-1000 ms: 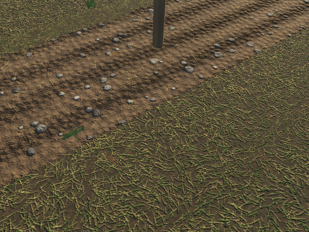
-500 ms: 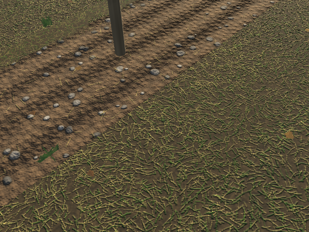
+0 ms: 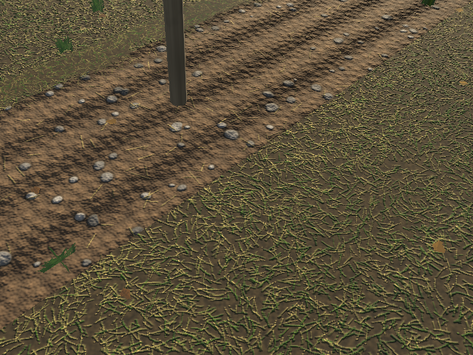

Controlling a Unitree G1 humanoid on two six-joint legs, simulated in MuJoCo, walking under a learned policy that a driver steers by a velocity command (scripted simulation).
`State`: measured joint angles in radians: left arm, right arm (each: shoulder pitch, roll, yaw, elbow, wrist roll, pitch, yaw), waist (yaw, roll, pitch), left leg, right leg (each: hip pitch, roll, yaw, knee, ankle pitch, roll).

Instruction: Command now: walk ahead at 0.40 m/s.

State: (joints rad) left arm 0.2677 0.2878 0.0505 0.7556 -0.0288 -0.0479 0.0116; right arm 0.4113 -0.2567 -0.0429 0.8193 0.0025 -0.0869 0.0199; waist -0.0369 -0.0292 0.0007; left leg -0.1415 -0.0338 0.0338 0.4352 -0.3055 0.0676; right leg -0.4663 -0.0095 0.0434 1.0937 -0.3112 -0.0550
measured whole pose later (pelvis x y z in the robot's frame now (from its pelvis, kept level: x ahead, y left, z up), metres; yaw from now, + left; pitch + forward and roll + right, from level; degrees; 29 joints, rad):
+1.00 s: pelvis +0.44 +0.05 -0.17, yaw +20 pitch +4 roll +0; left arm 0.31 0.29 0.06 0.75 -0.03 -0.04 0.05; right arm 0.07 -0.27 -0.07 0.73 -0.01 0.01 0.05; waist 0.06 -0.03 0.06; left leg -0.41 -0.07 -0.01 0.50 -0.15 0.05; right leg -0.62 -0.15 0.00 1.92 -0.83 0.11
